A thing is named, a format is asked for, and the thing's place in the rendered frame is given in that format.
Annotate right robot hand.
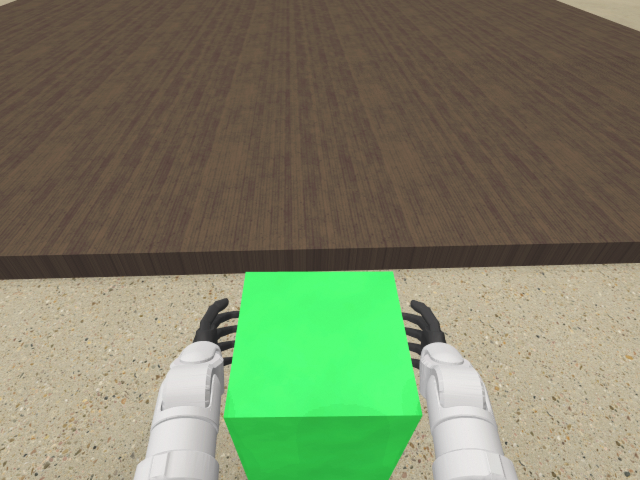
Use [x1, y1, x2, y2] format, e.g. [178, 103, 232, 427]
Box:
[401, 300, 447, 369]

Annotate left robot hand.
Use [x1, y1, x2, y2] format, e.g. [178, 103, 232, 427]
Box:
[193, 298, 240, 366]

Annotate left robot forearm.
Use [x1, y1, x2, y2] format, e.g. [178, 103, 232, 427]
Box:
[133, 341, 224, 480]

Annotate carton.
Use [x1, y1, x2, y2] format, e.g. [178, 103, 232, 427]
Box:
[223, 272, 422, 480]

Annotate right robot forearm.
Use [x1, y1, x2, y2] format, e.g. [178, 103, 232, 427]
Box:
[419, 342, 518, 480]

